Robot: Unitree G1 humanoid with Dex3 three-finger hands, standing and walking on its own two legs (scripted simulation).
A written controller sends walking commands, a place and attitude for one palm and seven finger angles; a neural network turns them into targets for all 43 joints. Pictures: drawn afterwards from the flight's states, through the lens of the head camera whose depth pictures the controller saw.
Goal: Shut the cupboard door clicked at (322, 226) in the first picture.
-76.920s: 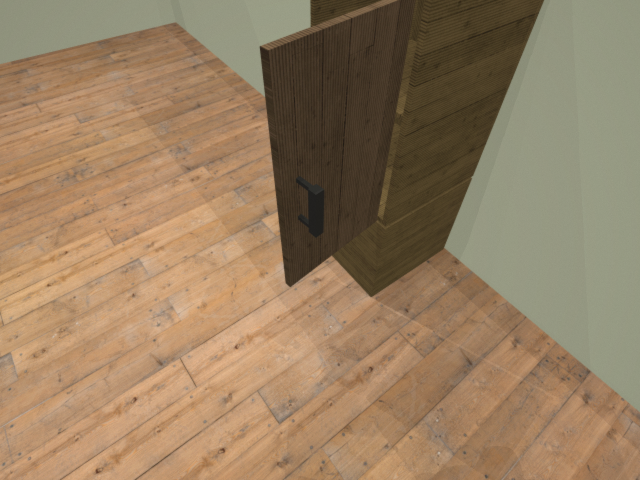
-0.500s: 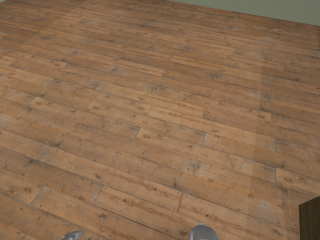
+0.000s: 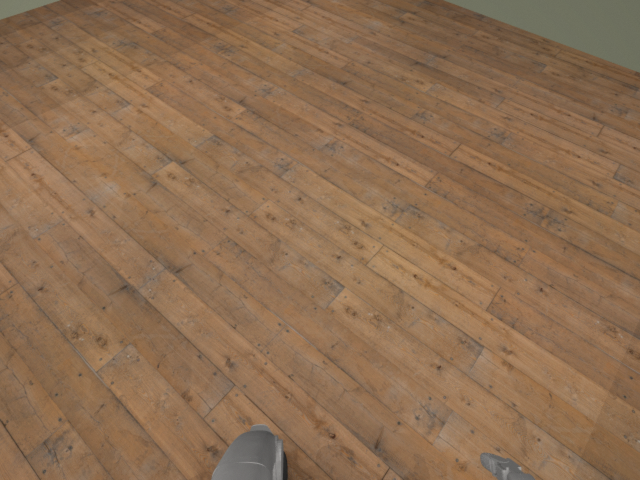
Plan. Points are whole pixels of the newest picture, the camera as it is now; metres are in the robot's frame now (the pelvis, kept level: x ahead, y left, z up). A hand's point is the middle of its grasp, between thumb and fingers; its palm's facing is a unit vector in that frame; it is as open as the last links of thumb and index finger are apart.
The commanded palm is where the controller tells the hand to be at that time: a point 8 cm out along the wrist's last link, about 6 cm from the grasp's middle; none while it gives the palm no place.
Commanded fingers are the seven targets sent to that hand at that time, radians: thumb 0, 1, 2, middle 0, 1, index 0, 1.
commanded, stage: walk to a spot facing it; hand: left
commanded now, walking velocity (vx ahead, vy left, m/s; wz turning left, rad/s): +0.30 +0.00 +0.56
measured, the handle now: out of the picture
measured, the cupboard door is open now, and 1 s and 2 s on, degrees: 7 7 7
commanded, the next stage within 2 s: turn to face it in 0.16 s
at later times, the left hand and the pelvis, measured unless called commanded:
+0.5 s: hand (196, 373) +0.27 +0.22 -0.16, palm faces +0.08 -0.98 -0.20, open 7.4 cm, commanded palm none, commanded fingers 0.00 0.90 0.90 -0.20 -0.30 -0.20 -0.30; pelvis +0.19 +0.03 +0.00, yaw +4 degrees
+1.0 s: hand (196, 322) +0.36 +0.25 -0.18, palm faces -0.14 -0.97 -0.21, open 7.4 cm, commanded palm none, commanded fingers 0.00 0.90 0.90 -0.20 -0.30 -0.20 -0.30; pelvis +0.25 +0.06 -0.01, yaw -12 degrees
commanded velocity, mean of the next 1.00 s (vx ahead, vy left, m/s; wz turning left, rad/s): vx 0.06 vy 0.00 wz -0.38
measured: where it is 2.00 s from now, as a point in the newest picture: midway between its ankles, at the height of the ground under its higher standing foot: (307, 441)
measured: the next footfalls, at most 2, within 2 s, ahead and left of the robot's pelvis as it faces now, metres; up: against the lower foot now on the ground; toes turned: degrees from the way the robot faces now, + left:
left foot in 0.10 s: +0.18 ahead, +0.12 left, +0.00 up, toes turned +9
right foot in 0.54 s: +0.29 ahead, -0.09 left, +0.00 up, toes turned -2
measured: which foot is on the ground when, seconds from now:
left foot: up 0.00-0.08, down 0.10-0.56, up 0.58-0.90, down 0.92-1.00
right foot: down 0.00-0.08, up 0.10-0.52, down 0.54-0.92, up 0.94-1.00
